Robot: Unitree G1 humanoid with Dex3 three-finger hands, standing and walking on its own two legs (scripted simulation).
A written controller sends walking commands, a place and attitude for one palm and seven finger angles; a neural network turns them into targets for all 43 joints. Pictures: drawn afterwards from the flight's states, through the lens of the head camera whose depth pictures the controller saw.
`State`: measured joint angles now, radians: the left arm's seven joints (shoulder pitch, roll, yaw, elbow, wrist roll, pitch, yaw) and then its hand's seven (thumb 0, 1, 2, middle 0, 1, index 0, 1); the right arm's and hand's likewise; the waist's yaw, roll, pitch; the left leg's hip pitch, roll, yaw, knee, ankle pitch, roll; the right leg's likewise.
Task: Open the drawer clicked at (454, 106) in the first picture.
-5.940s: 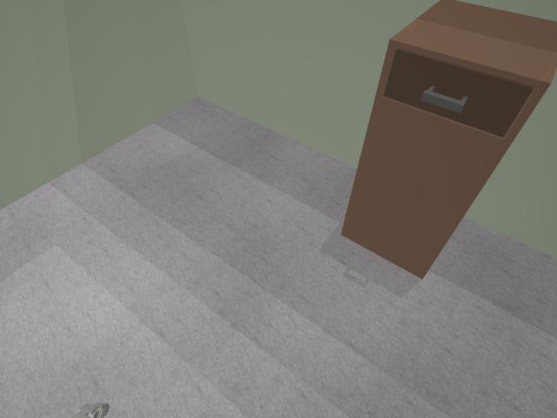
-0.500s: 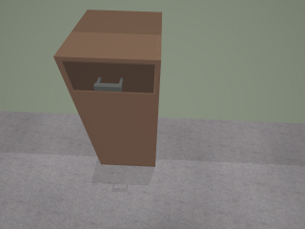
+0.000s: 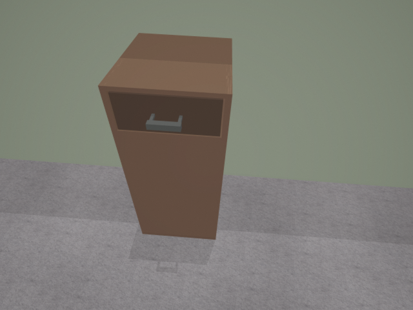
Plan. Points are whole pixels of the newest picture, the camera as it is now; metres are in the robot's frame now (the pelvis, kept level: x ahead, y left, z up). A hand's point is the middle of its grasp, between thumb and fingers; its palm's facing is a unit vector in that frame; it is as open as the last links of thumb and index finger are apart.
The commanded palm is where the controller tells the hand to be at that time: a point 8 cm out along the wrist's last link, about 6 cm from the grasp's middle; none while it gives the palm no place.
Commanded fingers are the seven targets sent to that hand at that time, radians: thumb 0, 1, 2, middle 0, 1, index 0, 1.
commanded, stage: shuffle to correct the standing spot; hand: left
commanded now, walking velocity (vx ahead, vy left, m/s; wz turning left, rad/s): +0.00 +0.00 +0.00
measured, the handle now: (165, 121) +0.63 +0.17 +0.01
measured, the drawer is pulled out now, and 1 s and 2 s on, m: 0.00 0.00 0.00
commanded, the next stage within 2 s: come to a stop and stand still in 0.70 s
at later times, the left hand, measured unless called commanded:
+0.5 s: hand out of the picture -0.05 +0.15 -0.18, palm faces +0.10 -0.98 -0.17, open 7.4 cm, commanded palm none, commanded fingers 0.00 0.90 0.90 -0.20 -0.30 -0.20 -0.30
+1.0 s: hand (148, 297) +0.20 +0.15 -0.17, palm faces +0.03 -0.96 -0.26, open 7.3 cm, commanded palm none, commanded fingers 0.00 0.90 0.90 -0.20 -0.30 -0.20 -0.30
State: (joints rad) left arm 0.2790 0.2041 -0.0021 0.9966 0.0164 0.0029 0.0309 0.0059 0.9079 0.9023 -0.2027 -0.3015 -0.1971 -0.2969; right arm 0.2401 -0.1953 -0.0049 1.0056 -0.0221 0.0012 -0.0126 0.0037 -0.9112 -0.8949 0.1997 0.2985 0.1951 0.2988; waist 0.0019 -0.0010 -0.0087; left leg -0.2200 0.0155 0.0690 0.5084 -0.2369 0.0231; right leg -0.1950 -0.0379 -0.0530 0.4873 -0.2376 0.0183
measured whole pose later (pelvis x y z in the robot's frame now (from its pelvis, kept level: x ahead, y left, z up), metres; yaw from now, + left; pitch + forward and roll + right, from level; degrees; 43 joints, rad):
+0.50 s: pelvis +0.02 -0.01 +0.00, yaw +1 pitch -2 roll -1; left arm 0.47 0.12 0.03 1.10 0.03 -0.01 0.02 0.01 0.91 0.90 -0.20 -0.30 -0.20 -0.30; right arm 0.38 -0.16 -0.03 1.11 -0.02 0.02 -0.01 0.01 -0.91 -0.89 0.20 0.30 0.20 0.30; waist 0.01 0.03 -0.01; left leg -0.27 0.03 0.05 0.62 -0.36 0.04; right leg -0.21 -0.02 -0.06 0.53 -0.29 0.00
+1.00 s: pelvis +0.13 -0.05 -0.01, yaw +0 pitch -2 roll +0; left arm 0.20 0.16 0.05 1.02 0.02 -0.04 0.03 0.02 0.94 0.90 -0.20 -0.30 -0.19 -0.30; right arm 0.42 -0.12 -0.03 1.16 -0.01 0.00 -0.03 0.00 -0.91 -0.89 0.20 0.30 0.20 0.30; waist -0.04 0.06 0.06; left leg -0.16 0.08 0.08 0.68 -0.49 -0.02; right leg -0.34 -0.07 -0.14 0.59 -0.21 -0.02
